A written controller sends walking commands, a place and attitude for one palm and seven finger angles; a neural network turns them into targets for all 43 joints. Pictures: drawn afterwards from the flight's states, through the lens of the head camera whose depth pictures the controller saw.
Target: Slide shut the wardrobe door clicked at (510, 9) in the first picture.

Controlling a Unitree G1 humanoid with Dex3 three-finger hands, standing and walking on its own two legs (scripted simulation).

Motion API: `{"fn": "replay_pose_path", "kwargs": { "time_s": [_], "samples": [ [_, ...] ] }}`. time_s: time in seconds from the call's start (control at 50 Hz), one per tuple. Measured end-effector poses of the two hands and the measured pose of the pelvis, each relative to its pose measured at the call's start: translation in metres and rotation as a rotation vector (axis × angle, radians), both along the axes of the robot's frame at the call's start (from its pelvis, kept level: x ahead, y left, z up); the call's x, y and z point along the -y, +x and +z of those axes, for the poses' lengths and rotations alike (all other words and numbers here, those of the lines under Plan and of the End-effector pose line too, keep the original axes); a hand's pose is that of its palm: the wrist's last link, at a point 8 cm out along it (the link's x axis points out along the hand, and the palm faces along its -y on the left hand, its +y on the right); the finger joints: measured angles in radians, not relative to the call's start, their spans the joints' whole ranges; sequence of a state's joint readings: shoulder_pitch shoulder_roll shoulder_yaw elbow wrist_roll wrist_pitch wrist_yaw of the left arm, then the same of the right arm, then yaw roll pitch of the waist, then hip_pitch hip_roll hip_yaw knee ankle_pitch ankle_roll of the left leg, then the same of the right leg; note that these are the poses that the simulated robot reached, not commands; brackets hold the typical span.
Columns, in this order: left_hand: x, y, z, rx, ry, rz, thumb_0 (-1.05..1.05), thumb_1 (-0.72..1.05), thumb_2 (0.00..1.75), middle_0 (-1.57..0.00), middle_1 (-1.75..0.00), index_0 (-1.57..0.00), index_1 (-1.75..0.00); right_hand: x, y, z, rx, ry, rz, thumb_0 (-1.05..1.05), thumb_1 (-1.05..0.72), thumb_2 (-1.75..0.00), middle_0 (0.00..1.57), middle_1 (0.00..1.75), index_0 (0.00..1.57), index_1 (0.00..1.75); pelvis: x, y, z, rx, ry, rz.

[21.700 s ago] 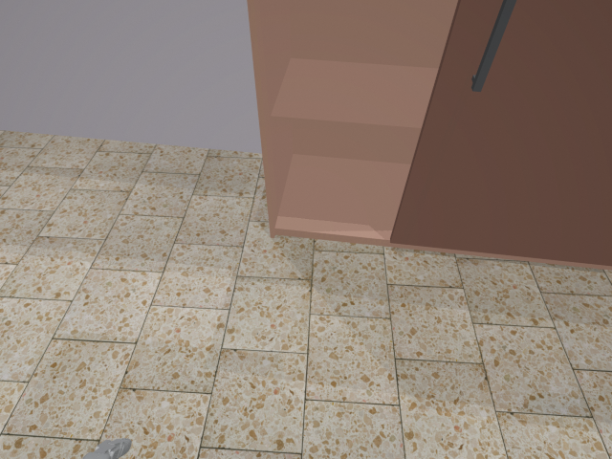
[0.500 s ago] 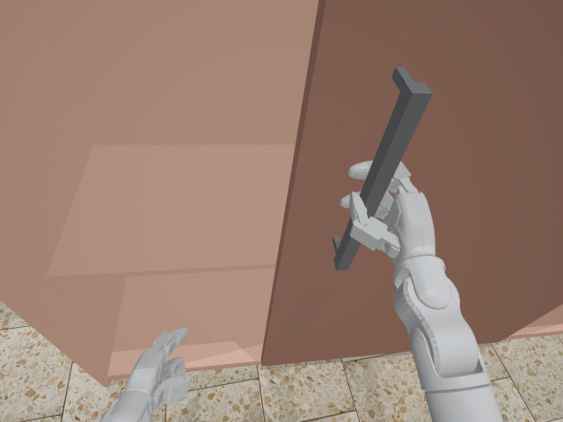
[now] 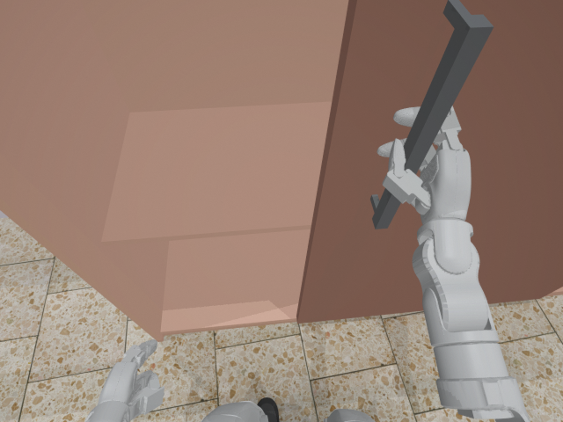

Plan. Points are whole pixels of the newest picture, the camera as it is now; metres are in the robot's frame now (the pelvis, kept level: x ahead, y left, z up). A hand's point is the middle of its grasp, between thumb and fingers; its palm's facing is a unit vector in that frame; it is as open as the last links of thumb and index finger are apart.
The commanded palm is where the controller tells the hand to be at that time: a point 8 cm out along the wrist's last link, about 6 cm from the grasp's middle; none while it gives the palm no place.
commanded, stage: step sideways, sliding the door along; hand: right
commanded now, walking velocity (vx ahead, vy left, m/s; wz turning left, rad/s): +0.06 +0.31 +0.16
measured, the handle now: (408, 143) +0.43 -0.14 +0.16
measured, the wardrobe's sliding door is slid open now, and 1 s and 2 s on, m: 0.46 0.25 0.00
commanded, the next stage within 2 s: none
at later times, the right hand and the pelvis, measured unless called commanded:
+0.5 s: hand (335, 175) +0.37 -0.04 +0.15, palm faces +0.19 +0.98 -0.03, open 6.1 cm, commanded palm +0.34 -0.02 +0.15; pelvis -0.01 +0.10 -0.01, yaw -1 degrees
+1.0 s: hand (216, 187) +0.35 +0.10 +0.15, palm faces +0.04 +1.00 -0.01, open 6.1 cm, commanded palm +0.32 +0.08 +0.16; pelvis -0.02 +0.20 -0.01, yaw +2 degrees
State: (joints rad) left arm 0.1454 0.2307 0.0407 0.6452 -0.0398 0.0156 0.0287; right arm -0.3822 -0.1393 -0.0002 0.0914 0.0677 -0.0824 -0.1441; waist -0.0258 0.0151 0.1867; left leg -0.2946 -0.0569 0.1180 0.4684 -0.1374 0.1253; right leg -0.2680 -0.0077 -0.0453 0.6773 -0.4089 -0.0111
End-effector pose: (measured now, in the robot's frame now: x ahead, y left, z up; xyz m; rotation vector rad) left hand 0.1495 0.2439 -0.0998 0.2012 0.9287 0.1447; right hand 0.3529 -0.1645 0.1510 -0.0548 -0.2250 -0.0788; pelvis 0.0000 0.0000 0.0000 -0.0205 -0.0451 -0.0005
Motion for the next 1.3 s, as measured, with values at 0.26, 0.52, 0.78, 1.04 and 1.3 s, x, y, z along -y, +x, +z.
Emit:
{"fn": "replay_pose_path", "kwargs": {
  "time_s": [0.26, 0.52, 0.78, 1.04, 1.3],
  "samples": [
    [0.002, 0.025, 0.009, 0.053, -0.077, -0.094, 0.01, 0.91, 0.90, -0.20, -0.30, -0.20, -0.30, -0.023, -0.003, 0.000, 0.002, -0.007, 0.034, -0.01, -0.78, -0.84, 0.41, 1.41, 0.21, 1.39, -0.036, -0.006, 0.002, 0.020, 0.085, 0.048],
    [-0.065, 0.036, -0.012, 0.064, -0.091, -0.103, 0.01, 0.90, 0.90, -0.20, -0.30, -0.20, -0.30, -0.075, -0.010, -0.001, 0.014, 0.023, -0.103, -0.01, -0.77, -0.86, 0.42, 1.41, 0.20, 1.37, -0.104, -0.013, -0.013, 0.036, 0.060, -0.009],
    [-0.136, 0.033, -0.021, 0.064, -0.123, -0.133, 0.01, 0.91, 0.90, -0.20, -0.30, -0.20, -0.30, -0.142, -0.019, -0.003, 0.044, -0.015, -0.086, -0.01, -0.79, -0.85, 0.40, 1.41, 0.15, 1.35, -0.178, -0.017, -0.022, 0.051, 0.080, 0.005],
    [-0.180, 0.019, 0.010, 0.058, -0.084, -0.069, 0.01, 0.91, 0.90, -0.20, -0.30, -0.20, -0.30, -0.218, -0.027, -0.002, 0.029, 0.003, 0.076, 0.00, -0.78, -0.84, 0.40, 1.41, 0.21, 1.35, -0.215, -0.021, -0.002, 0.035, 0.053, 0.041],
    [-0.266, 0.004, -0.019, 0.124, -0.150, -0.061, 0.01, 0.90, 0.90, -0.20, -0.30, -0.20, -0.30, -0.303, -0.038, -0.001, 0.052, -0.077, 0.012, -0.02, -0.74, -0.83, 0.44, 1.41, 0.23, 1.38, -0.310, -0.036, -0.024, 0.041, 0.089, 0.077]
  ]
}}
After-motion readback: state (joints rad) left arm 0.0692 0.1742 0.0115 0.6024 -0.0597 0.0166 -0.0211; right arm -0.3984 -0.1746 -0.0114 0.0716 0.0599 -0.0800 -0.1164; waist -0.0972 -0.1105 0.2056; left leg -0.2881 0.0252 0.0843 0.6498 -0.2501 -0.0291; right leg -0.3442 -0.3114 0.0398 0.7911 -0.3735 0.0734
